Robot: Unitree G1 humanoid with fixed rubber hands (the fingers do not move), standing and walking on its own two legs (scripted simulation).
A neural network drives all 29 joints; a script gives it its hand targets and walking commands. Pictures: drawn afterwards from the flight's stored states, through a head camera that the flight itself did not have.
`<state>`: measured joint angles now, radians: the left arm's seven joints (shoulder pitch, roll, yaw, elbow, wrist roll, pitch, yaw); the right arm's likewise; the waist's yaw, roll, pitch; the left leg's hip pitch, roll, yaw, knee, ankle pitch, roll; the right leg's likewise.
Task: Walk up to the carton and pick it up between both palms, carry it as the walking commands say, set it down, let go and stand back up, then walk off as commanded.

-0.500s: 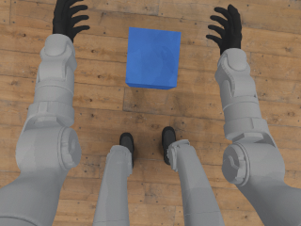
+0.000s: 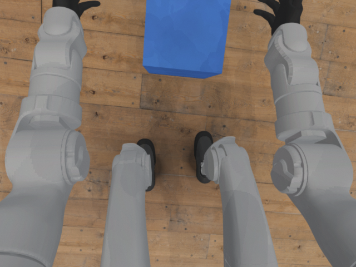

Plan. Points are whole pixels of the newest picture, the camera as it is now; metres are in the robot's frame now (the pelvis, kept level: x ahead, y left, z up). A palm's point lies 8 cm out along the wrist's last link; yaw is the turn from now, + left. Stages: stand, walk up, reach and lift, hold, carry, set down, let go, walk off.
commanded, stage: reach and lift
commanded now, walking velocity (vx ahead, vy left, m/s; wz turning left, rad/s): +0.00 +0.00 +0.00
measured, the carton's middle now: (182, 37) +0.56 -0.04 -0.42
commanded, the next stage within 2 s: none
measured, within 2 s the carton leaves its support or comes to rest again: neither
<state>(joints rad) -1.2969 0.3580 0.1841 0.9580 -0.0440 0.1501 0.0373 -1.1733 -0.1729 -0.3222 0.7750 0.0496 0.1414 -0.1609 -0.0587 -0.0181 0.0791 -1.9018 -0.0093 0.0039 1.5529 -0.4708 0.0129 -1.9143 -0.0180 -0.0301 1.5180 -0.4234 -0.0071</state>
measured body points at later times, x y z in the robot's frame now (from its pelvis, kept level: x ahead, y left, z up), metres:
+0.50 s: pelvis -0.05 +0.00 -0.12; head +0.33 +0.00 +0.11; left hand +0.55 +0.17 -0.29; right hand +0.52 -0.18 -0.28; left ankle +0.08 +0.11 -0.51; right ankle +0.10 -0.12 -0.51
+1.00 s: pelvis -0.03 +0.00 -0.18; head +0.36 +0.01 +0.03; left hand +0.55 +0.15 -0.39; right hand +0.53 -0.20 -0.37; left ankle +0.08 +0.11 -0.51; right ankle +0.10 -0.12 -0.51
